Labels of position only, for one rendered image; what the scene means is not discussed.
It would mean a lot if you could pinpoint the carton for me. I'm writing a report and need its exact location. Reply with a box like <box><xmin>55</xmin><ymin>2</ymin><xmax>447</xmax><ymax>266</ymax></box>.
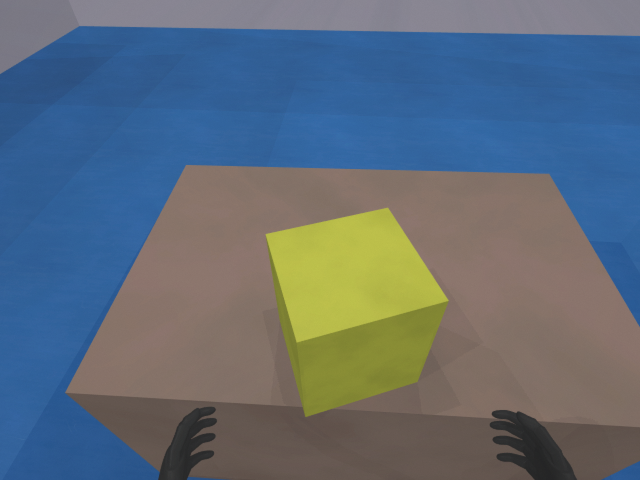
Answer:
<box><xmin>266</xmin><ymin>208</ymin><xmax>449</xmax><ymax>417</ymax></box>

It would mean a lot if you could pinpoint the left robot hand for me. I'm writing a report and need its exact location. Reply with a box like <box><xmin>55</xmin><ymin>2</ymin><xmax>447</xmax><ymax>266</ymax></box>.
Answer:
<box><xmin>158</xmin><ymin>407</ymin><xmax>217</xmax><ymax>480</ymax></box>

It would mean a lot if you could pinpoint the right robot hand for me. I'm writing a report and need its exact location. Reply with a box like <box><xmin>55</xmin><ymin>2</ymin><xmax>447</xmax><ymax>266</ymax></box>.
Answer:
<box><xmin>490</xmin><ymin>410</ymin><xmax>577</xmax><ymax>480</ymax></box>

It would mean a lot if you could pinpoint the pedestal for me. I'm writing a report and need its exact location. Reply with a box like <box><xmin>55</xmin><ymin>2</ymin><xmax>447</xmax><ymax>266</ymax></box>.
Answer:
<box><xmin>65</xmin><ymin>165</ymin><xmax>640</xmax><ymax>480</ymax></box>

